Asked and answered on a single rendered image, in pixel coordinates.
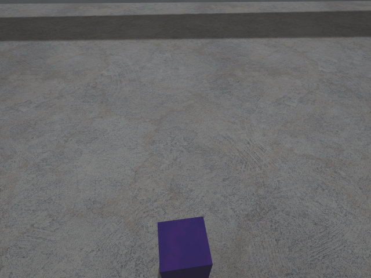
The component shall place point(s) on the carton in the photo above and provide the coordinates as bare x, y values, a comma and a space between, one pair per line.
184, 249

